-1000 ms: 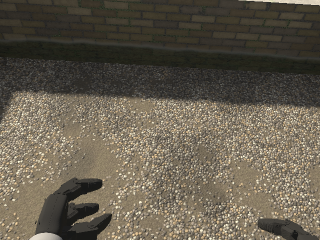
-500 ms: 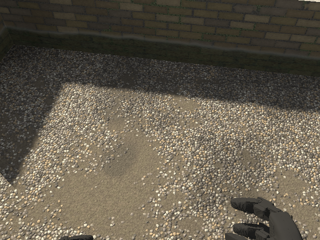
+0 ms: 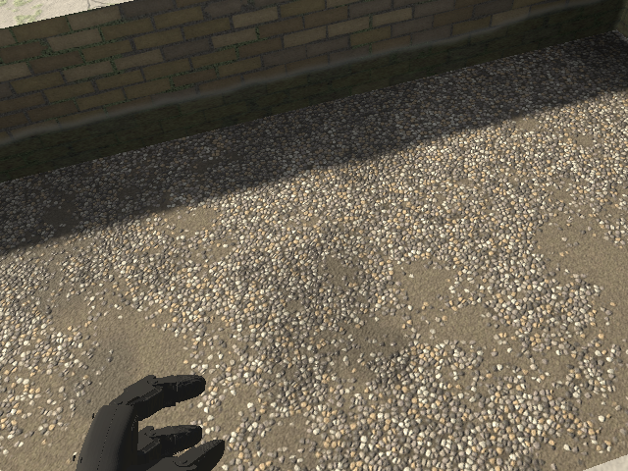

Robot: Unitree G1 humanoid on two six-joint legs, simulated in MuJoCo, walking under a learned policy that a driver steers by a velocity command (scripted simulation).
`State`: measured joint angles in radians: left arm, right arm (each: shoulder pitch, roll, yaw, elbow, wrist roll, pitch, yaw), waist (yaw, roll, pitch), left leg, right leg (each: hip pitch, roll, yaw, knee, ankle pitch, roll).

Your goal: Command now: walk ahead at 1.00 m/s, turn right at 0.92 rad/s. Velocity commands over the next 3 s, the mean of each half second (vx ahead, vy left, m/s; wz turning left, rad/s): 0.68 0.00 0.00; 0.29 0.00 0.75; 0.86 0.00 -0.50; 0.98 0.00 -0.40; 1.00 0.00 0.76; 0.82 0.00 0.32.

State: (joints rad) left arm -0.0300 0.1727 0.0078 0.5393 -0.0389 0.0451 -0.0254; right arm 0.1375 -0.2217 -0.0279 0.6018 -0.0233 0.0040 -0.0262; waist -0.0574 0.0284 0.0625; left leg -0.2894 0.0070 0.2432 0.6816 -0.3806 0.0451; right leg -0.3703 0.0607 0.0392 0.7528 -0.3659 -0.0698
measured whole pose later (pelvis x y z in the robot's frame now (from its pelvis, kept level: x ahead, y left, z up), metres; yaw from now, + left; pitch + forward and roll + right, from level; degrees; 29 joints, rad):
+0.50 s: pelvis +0.00 -0.06 +0.01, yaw +4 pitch +0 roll -1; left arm 0.11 0.20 0.00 0.59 0.02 0.02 0.04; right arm 0.14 -0.20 -0.04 0.60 0.03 0.05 0.00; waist 0.01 -0.02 0.01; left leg -0.35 -0.05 -0.04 0.82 -0.48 0.02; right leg -0.28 0.16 -0.08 0.53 -0.24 -0.16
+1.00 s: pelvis -0.03 -0.05 +0.01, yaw +28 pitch +2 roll -1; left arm 0.10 0.26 0.01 0.56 0.02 0.06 0.03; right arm 0.19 -0.23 -0.01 0.56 -0.01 0.06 -0.01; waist -0.02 -0.02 -0.03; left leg -0.35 -0.15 -0.17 0.62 -0.30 0.07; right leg -0.57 -0.01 0.04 0.93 -0.28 0.08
